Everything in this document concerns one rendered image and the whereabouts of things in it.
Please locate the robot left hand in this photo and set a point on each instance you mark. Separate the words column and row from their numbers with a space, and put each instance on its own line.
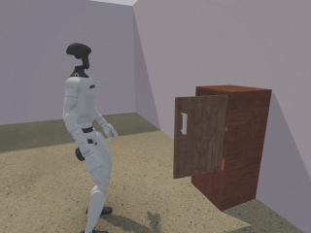
column 107, row 128

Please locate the robot left forearm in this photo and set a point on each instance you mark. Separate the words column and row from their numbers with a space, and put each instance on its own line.
column 99, row 118

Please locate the handle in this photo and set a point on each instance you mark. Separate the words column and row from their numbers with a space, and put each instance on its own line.
column 184, row 125

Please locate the robot right upper arm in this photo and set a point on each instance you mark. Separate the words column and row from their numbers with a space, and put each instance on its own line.
column 73, row 87

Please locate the left robot thigh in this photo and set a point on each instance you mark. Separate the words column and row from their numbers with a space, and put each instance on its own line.
column 104, row 150

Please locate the robot right hand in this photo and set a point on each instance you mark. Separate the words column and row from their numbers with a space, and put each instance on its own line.
column 93, row 162

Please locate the right robot thigh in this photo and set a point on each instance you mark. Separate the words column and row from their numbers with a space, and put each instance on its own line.
column 104, row 182

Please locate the robot thigh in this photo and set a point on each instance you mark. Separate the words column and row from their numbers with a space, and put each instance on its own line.
column 104, row 150
column 104, row 182

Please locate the cupboard door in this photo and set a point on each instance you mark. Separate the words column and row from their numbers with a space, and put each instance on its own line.
column 200, row 151

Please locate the robot right forearm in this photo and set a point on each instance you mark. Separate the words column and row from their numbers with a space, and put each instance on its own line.
column 77, row 133

